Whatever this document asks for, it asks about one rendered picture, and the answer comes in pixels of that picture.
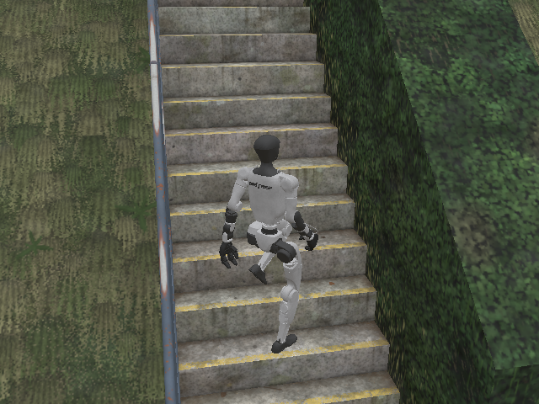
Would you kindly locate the stairs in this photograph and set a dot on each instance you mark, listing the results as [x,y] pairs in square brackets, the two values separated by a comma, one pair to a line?
[232,71]

